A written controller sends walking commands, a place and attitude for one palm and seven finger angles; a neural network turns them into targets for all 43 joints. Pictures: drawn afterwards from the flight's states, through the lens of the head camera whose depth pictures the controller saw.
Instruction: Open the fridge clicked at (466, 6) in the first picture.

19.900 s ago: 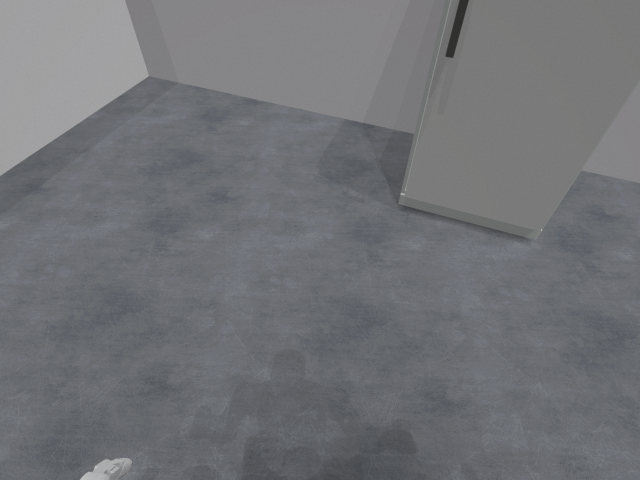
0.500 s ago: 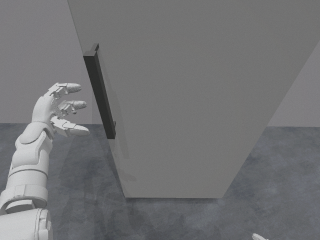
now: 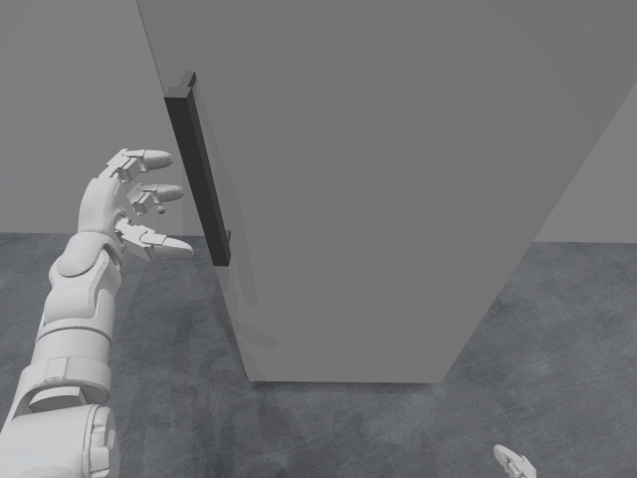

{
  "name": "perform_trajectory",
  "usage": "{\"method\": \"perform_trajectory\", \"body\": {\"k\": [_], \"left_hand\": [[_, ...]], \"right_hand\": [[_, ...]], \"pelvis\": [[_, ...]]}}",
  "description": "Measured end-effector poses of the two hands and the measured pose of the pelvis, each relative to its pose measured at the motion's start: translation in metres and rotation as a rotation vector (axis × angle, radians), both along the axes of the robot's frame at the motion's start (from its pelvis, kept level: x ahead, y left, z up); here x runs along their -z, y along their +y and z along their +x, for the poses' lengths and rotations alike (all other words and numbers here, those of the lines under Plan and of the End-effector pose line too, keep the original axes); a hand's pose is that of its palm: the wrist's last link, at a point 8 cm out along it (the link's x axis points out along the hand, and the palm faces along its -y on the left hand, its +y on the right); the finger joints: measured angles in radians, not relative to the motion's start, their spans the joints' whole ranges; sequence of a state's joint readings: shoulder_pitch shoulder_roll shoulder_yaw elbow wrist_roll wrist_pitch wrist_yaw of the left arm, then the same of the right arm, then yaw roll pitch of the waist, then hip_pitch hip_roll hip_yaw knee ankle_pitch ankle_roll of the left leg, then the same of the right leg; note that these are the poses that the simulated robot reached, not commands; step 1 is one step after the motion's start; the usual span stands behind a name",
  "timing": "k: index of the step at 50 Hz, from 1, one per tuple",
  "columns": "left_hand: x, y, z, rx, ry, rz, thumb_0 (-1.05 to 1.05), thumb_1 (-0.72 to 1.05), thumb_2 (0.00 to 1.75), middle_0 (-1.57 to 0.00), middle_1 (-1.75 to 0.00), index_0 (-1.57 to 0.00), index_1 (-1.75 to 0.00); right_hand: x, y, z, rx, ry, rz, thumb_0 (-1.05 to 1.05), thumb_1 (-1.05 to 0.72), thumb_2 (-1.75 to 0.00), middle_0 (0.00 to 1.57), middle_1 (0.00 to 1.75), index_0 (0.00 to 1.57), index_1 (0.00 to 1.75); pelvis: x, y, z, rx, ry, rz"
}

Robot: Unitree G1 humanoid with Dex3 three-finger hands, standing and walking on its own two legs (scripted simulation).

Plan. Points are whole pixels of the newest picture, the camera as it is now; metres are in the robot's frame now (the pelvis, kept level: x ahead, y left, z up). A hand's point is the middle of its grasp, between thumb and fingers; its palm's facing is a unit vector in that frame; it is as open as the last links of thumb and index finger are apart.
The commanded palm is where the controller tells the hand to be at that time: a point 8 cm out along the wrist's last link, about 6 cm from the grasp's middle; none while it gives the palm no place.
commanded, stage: move the hooked fingers beside the handle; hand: left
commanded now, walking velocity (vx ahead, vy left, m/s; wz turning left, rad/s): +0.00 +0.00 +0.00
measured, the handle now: (208, 182) +0.47 +0.17 +0.13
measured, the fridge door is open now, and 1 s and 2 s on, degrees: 0 0 0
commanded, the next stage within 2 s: feel for the door with the fingertips in 0.32 s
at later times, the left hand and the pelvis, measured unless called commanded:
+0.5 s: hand (152, 215) +0.40 +0.23 +0.13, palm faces +0.07 -1.00 -0.02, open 14.0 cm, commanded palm +0.37 +0.27 +0.14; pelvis +0.00 +0.00 +0.00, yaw +0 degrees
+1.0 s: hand (191, 199) +0.43 +0.18 +0.13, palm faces +0.07 -1.00 -0.02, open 13.9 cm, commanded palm +0.39 +0.24 +0.14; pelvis +0.01 +0.00 +0.00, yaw -1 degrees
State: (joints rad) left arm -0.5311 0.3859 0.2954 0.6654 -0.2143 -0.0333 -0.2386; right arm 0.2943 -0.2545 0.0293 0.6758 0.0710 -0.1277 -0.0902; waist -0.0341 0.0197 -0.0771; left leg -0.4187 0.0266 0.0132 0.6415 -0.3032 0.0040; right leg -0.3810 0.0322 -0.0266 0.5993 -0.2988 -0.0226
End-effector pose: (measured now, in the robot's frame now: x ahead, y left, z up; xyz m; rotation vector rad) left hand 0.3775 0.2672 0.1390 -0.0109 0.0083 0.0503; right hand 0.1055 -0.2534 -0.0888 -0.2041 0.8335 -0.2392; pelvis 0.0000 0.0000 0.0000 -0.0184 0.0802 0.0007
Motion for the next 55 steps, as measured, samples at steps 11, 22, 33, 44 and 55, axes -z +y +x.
{"method": "perform_trajectory", "body": {"k": [11,22,33,44,55], "left_hand": [[-0.003,0.016,-0.004,-0.016,0.013,0.034,-0.01,-0.5,0.31,-0.3,-1.2,-0.3,-1.2],[0.006,0.014,-0.003,-0.023,0.05,0.004,-0.01,-0.5,0.3,-0.3,-1.2,-0.3,-1.2],[-0.001,-0.01,0.007,0.03,0.007,0.001,-0.01,-0.5,0.3,-0.3,-1.2,-0.3,-1.2],[0.007,-0.039,0.019,0.018,0.033,0.007,-0.01,-0.5,0.3,-0.3,-1.2,-0.3,-1.2],[-0.003,-0.025,0.022,-0.017,0.019,0.033,-0.01,-0.5,0.31,-0.3,-1.2,-0.3,-1.2]], "right_hand": [[0.002,-0.002,-0.011,0.037,0.03,0.0,0.01,-0.9,-0.9,0.2,0.3,0.21,0.3],[-0.005,0.0,0.007,0.007,-0.005,-0.012,0.01,-0.9,-0.9,0.2,0.3,0.21,0.3],[-0.002,0.006,0.013,-0.014,-0.006,-0.001,0.01,-0.9,-0.9,0.2,0.3,0.21,0.3],[0.005,0.009,0.007,0.004,0.022,0.03,0.01,-0.9,-0.9,0.2,0.3,0.21,0.3],[0.005,-0.007,-0.004,0.046,0.056,0.02,0.01,-0.9,-0.9,0.2,0.3,0.21,0.3]], "pelvis": [[-0.001,0.001,0.005,0.005,-0.01,-0.004],[-0.001,0.002,0.004,-0.003,-0.007,-0.003],[-0.001,0.003,0.005,-0.013,-0.004,-0.005],[-0.001,0.001,0.009,0.002,0.0,0.001],[-0.003,-0.007,0.015,0.01,-0.001,0.003]]}}
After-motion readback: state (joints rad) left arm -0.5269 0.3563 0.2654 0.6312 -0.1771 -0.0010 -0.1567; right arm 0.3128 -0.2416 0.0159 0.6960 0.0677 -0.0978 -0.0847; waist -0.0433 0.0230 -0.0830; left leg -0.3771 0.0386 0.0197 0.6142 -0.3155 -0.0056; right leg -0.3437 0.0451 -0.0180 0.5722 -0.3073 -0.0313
